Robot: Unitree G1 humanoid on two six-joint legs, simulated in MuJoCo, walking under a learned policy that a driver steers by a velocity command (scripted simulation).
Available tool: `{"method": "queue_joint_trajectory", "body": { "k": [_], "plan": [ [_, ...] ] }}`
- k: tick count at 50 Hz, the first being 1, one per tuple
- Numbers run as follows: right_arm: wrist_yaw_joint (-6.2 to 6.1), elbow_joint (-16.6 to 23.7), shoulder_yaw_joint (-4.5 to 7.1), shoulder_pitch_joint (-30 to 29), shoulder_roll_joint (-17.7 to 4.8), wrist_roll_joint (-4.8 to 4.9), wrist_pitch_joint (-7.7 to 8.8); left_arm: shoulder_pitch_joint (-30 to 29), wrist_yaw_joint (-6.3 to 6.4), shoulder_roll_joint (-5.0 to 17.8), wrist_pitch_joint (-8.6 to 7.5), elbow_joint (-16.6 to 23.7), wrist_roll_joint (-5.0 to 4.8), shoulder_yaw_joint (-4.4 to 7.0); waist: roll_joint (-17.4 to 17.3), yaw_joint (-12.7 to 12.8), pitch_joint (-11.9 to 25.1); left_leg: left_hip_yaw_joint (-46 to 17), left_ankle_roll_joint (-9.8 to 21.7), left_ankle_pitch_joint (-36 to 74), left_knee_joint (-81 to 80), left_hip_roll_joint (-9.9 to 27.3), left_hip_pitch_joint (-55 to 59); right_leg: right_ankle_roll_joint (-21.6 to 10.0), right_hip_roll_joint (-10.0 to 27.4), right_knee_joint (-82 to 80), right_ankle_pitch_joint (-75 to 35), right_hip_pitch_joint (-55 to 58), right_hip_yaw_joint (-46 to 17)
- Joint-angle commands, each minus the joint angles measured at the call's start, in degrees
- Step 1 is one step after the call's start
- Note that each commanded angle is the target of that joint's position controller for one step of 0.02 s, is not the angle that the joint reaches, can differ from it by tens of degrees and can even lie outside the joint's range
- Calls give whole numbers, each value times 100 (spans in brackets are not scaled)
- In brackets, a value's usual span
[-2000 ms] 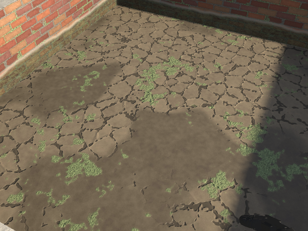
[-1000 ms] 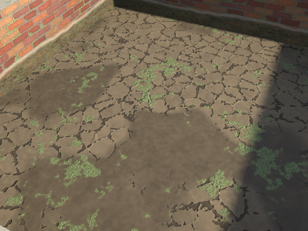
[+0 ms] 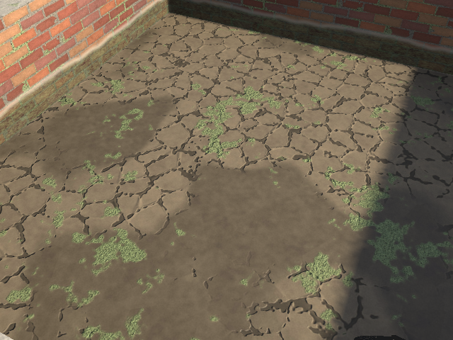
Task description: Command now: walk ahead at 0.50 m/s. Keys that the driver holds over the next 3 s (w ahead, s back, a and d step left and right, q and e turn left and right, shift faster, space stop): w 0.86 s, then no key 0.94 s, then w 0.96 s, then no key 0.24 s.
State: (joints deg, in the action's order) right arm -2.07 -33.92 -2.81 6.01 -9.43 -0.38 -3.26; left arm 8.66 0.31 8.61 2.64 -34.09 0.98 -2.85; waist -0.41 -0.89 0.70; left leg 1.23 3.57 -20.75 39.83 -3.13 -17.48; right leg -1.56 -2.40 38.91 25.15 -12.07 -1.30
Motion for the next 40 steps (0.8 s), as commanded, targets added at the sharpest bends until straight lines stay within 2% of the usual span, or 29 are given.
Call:
{"method": "queue_joint_trajectory", "body": {
  "k": [1, 2, 3, 5, 6, 7, 8, 10, 11, 12, 15, 16, 17, 18, 21, 22, 23, 24, 27, 28, 29, 30, 32, 33, 34, 36, 38, 39, 40],
  "plan": [
    [53, 632, 116, -769, -388, 2, 93, -645, 14, 443, -61, 661, 5, 101, 40, -62, 44, -476, 74, 2255, -460, 518, -116, -126, 368, -439, -2366, -127, -479],
    [-3, 479, 106, -308, -367, -28, 101, -301, 23, 408, -93, 486, 5, 124, 67, -17, 621, -585, 75, 1290, -665, 489, 144, -148, 302, -433, -1464, 172, -388],
    [-12, 496, 108, -436, -395, -7, 94, -342, 12, 341, -99, 515, -2, 93, -6, 15, 359, -625, 70, 1145, -732, 492, 28, -142, 258, -460, -1327, 53, -353],
    [-21, 531, 110, -517, -402, 7, 81, -381, 4, 328, -112, 515, 0, 85, -21, 14, 275, -667, 83, 1063, -779, 510, -8, -147, 254, -475, -1263, 5, -353],
    [53, 630, 116, -769, -387, -6, 96, -631, 15, 451, -59, 664, 1, 102, 68, -59, 46, -455, 61, 2228, -437, 504, -131, -143, 393, -450, -2419, -124, -508],
    [-3, 474, 105, -300, -363, -32, 105, -291, 25, 415, -92, 489, 2, 125, 98, -17, 631, -562, 63, 1271, -643, 475, 140, -161, 321, -444, -1500, 175, -410],
    [-12, 489, 108, -426, -390, -11, 97, -334, 14, 343, -98, 518, -4, 93, 21, 14, 368, -603, 60, 1136, -710, 480, 29, -153, 272, -470, -1351, 52, -370],
    [-21, 522, 110, -503, -399, 5, 83, -374, 6, 325, -110, 517, -1, 85, -9, 14, 278, -652, 78, 1066, -764, 503, -6, -154, 260, -478, -1272, -1, -361],
    [52, 620, 117, -756, -385, -8, 98, -623, 16, 447, -57, 666, 0, 101, 69, -59, 47, -447, 57, 2231, -430, 501, -131, -148, 396, -450, -2422, -131, -512],
    [-5, 465, 105, -287, -360, -34, 105, -283, 26, 412, -90, 490, 2, 124, 96, -17, 630, -556, 62, 1278, -638, 474, 138, -164, 320, -441, -1500, 168, -410],
    [-22, 515, 109, -491, -396, 4, 83, -365, 6, 321, -108, 517, 0, 84, -16, 15, 277, -652, 78, 1069, -764, 505, -9, -154, 256, -472, -1267, -7, -358],
    [50, 613, 115, -745, -381, -9, 97, -614, 17, 442, -56, 666, 1, 100, 61, -58, 47, -445, 57, 2233, -429, 502, -135, -148, 392, -445, -2413, -136, -510],
    [-5, 459, 103, -277, -358, -35, 104, -276, 26, 409, -89, 490, 3, 123, 91, -16, 626, -555, 61, 1276, -638, 476, 133, -164, 318, -438, -1492, 159, -409],
    [-14, 475, 106, -404, -385, -13, 96, -320, 14, 336, -95, 520, -4, 91, 12, 15, 364, -598, 59, 1136, -708, 482, 22, -155, 268, -463, -1340, 37, -369],
    [-23, 519, 110, -490, -409, 5, 74, -365, 4, 330, -111, 524, -3, 87, -19, 16, 220, -656, 75, 1061, -783, 512, -46, -150, 242, -464, -1267, -40, -353],
    [50, 610, 114, -729, -382, -9, 92, -595, 15, 444, -58, 660, 4, 97, 63, -60, 40, -444, 57, 2210, -421, 503, -163, -151, 398, -442, -2424, -138, -516],
    [-6, 454, 104, -259, -357, -40, 107, -254, 25, 415, -96, 487, 5, 124, 101, -17, 645, -545, 58, 1259, -627, 468, 139, -172, 327, -444, -1519, 168, -426],
    [-14, 472, 107, -393, -385, -16, 99, -307, 14, 341, -100, 517, -5, 90, 29, 12, 364, -582, 52, 1119, -692, 472, 21, -164, 277, -475, -1362, 31, -385],
    [-24, 517, 110, -486, -407, 2, 74, -362, 4, 332, -112, 526, -6, 85, -5, 12, 215, -636, 67, 1059, -763, 502, -43, -159, 251, -475, -1289, -54, -368],
    [49, 607, 115, -726, -383, -12, 92, -590, 14, 446, -58, 662, 1, 96, 65, -61, 34, -432, 51, 2206, -407, 498, -163, -159, 406, -449, -2445, -152, -530],
    [-6, 452, 104, -256, -356, -43, 107, -248, 25, 417, -96, 489, 4, 123, 104, -19, 641, -533, 53, 1260, -614, 463, 142, -178, 332, -450, -1535, 155, -436],
    [-15, 469, 107, -389, -382, -18, 99, -300, 14, 342, -100, 519, -6, 90, 32, 11, 365, -572, 48, 1123, -679, 469, 28, -169, 281, -479, -1374, 20, -393],
    [-25, 506, 109, -478, -392, -1, 84, -350, 5, 321, -111, 521, -3, 81, -1, 11, 272, -622, 66, 1057, -733, 494, -7, -168, 266, -486, -1288, -36, -382],
    [48, 604, 117, -736, -382, -13, 96, -599, 16, 442, -57, 671, -2, 97, 59, -59, 36, -425, 46, 2222, -405, 496, -139, -162, 403, -455, -2436, -166, -534],
    [-8, 452, 104, -270, -355, -39, 103, -262, 25, 410, -90, 495, 1, 120, 96, -19, 616, -533, 51, 1266, -615, 470, 132, -175, 325, -449, -1505, 125, -428],
    [-10, 553, 121, -678, -368, 57, 128, -468, -3, 404, -89, 502, -28, 134, 128, 42, 334, -579, 60, 965, -710, 424, -27, -193, 313, -552, -1266, 26, -449],
    [-26, 503, 113, -476, -401, -7, 85, -352, 3, 323, -103, 519, -7, 86, -21, 9, 209, -612, 60, 1075, -746, 491, -20, -172, 258, -487, -1285, -74, -388],
    [45, 594, 116, -712, -380, -18, 98, -586, 13, 438, -52, 660, -1, 97, 36, -62, 25, -426, 49, 2228, -406, 500, -144, -162, 403, -448, -2425, -177, -534],
    [-9, 443, 104, -250, -353, -46, 108, -250, 22, 407, -93, 487, 3, 123, 76, -19, 622, -539, 57, 1292, -618, 475, 151, -174, 316, -439, -1500, 126, -425]
  ]
}}
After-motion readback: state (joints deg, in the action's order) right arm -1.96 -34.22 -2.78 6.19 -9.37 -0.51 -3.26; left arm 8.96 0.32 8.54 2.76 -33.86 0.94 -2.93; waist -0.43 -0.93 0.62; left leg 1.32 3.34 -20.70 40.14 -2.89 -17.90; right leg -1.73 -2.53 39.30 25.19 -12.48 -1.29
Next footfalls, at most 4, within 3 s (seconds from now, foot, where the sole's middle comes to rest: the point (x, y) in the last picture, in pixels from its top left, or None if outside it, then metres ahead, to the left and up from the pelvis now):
none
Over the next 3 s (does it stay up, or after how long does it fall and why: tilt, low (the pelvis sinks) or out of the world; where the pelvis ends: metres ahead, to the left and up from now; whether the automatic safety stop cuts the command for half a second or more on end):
stays up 0.00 0.00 0.01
